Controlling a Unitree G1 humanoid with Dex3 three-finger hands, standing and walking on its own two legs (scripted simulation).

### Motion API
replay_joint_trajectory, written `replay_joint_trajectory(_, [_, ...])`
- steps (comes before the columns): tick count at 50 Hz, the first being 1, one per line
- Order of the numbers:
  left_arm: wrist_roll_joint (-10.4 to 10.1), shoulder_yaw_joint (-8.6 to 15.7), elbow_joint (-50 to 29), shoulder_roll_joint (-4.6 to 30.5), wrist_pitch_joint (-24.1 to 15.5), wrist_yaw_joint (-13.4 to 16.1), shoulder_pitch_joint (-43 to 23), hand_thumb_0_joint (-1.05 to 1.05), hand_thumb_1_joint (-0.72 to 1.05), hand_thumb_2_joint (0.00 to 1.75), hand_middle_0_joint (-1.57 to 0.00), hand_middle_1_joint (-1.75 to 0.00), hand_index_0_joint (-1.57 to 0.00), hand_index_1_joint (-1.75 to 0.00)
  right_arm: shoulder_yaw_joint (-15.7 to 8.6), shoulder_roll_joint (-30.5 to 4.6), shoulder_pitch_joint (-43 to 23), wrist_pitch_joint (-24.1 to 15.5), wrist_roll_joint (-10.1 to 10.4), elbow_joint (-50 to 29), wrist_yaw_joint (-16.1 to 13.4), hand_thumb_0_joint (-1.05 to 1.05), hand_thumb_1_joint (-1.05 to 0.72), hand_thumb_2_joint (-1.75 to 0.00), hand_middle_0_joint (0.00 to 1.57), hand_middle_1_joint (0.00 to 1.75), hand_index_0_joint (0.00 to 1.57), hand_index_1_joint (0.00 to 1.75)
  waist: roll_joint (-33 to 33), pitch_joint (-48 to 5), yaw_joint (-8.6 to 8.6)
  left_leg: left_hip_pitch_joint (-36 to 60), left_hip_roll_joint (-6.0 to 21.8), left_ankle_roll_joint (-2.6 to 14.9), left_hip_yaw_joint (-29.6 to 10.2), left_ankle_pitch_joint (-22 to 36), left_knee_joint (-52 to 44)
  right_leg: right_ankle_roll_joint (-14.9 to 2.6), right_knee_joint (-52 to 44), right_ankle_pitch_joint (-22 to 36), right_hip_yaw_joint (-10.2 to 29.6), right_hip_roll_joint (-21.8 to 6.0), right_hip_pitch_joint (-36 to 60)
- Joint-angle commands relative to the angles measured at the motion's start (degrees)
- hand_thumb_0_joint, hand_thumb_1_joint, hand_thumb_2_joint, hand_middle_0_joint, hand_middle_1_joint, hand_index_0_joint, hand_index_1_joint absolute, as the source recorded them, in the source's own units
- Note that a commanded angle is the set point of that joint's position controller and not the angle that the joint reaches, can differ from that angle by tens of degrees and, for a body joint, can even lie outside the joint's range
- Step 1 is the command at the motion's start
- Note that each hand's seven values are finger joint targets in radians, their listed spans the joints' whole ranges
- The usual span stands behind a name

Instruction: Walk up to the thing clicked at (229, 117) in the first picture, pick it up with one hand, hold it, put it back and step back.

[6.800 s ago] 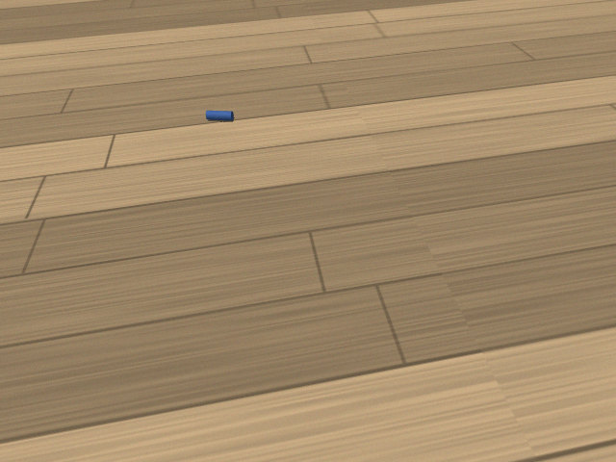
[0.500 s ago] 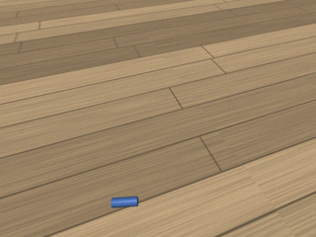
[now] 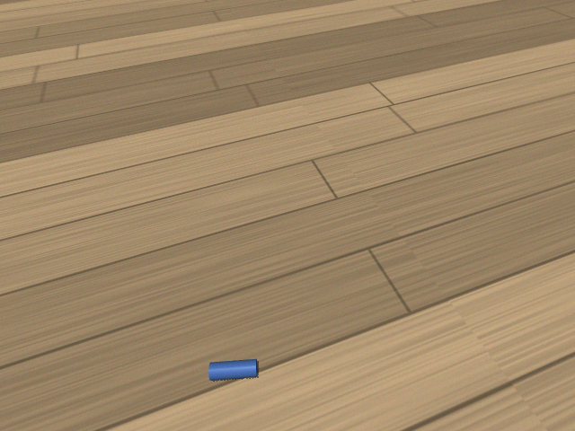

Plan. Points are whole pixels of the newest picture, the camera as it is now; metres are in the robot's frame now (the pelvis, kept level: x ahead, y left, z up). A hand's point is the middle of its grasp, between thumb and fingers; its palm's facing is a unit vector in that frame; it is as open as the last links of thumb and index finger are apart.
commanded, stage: stand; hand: left
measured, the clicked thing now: (233, 369) +0.48 +0.23 -0.76
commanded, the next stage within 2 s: none
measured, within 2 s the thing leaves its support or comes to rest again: neither
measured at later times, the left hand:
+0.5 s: hand out of the picture +0.08 +0.26 -0.16, palm faces -0.01 -0.94 -0.34, open 7.4 cm
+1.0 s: hand out of the picture +0.08 +0.26 -0.16, palm faces -0.01 -0.94 -0.34, open 7.4 cm
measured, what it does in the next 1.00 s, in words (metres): stands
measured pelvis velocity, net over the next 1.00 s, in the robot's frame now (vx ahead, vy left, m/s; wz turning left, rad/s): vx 0.01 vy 0.01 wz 0.01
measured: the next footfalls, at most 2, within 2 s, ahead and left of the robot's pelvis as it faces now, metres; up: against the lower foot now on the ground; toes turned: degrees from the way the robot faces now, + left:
none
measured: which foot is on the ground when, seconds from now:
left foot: down 0.00-1.00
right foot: down 0.00-1.00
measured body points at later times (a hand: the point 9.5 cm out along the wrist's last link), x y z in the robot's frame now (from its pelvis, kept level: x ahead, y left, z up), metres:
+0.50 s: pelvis +0.01 +0.00 +0.00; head +0.02 +0.00 +0.45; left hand +0.08 +0.31 -0.13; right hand +0.09 -0.30 -0.13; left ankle +0.00 +0.13 -0.75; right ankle +0.00 -0.13 -0.75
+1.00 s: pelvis +0.01 +0.01 +0.00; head +0.02 +0.01 +0.45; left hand +0.08 +0.31 -0.13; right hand +0.09 -0.29 -0.13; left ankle +0.00 +0.13 -0.75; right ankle +0.00 -0.13 -0.75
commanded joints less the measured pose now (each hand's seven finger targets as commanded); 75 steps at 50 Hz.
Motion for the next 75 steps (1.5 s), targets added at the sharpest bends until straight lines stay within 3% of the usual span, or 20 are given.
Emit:
replay_joint_trajectory(1, [0.1, 2.1, -3.2, 12.3, -1.2, 0.8, -2.3, 0.00, 0.90, 0.90, -0.20, -0.30, -0.20, -0.30, -2.1, -11.9, -2.8, -1.1, 0.3, -3.2, -0.7, 0.00, -0.90, -0.90, 0.20, 0.30, 0.20, 0.30, -0.8, -5.5, -0.03, 1.5, 6.6, 1.44, -5.9, 7.0, -2.7, -1.28, -2.9, 7.4, 5.5, -6.3, 0.4])
replay_joint_trajectory(8, [0.3, 2.1, -3.0, 12.1, -1.0, 0.8, -2.0, 0.00, 0.90, 0.90, -0.20, -0.30, -0.20, -0.30, -2.2, -12.2, -2.8, -0.9, 0.3, -3.2, -0.7, 0.00, -0.90, -0.90, 0.20, 0.30, 0.20, 0.30, -0.3, -4.4, -0.10, 0.8, 6.1, 1.62, -5.8, 2.8, -2.9, -1.38, -3.8, 4.9, 5.8, -6.5, -0.5])
replay_joint_trajectory(23, [0.4, 1.8, -3.1, 12.1, -1.2, 0.9, -1.0, 0.00, 0.90, 0.90, -0.20, -0.30, -0.20, -0.30, -2.3, -12.6, -2.2, -1.0, 0.2, -3.4, -0.9, 0.00, -0.90, -0.90, 0.20, 0.30, 0.20, 0.30, -0.4, -6.7, -0.01, 2.8, 6.7, 1.89, -5.5, 10.9, -1.3, -1.51, -2.7, 11.4, 5.5, -7.0, 1.6])
replay_joint_trajectory(55, [0.6, 1.7, -4.0, 12.2, -1.1, 1.0, -0.3, 0.00, 0.90, 0.90, -0.20, -0.30, -0.20, -0.30, -2.4, -12.4, -1.2, -0.8, 0.2, -3.8, -0.8, 0.00, -0.90, -0.90, 0.20, 0.30, 0.20, 0.30, -0.7, -4.9, -0.09, 0.6, 6.2, 2.13, -5.8, 6.3, -2.5, -1.41, -4.1, 6.9, 5.0, -6.9, 1.5])
replay_joint_trajectory(58, [0.5, 1.7, -4.0, 12.2, -1.2, 1.0, 0.1, 0.00, 0.90, 0.90, -0.20, -0.30, -0.20, -0.30, -2.4, -12.5, -1.8, -0.9, 0.2, -3.9, -0.8, 0.00, -0.90, -0.90, 0.20, 0.30, 0.20, 0.30, 0.3, -5.6, 0.14, 1.8, 6.4, 1.94, -6.0, 9.0, -2.2, -1.45, -3.2, 8.7, 4.9, -7.0, 1.4])
replay_joint_trajectory(67, [0.4, 1.5, -4.1, 12.2, -1.2, 1.1, 0.0, 0.00, 0.90, 0.90, -0.20, -0.30, -0.20, -0.30, -2.3, -12.3, -0.7, -1.0, 0.2, -3.8, -0.9, 0.00, -0.90, -0.90, 0.20, 0.30, 0.20, 0.30, -0.2, -5.2, -0.13, 1.6, 6.5, 2.01, -5.9, 10.1, -2.1, -1.46, -3.1, 9.7, 4.9, -7.1, 2.1])
replay_joint_trajectory(75, [0.5, 1.5, -4.0, 12.2, -1.1, 1.0, 0.5, 0.00, 0.90, 0.90, -0.20, -0.30, -0.20, -0.30, -2.3, -12.2, -1.0, -0.9, 0.3, -3.8, -0.8, 0.00, -0.90, -0.90, 0.20, 0.30, 0.20, 0.30, -0.1, -4.0, 0.07, 0.6, 6.1, 1.82, -6.2, 6.5, -3.0, -1.33, -3.7, 6.3, 4.7, -6.9, 1.1])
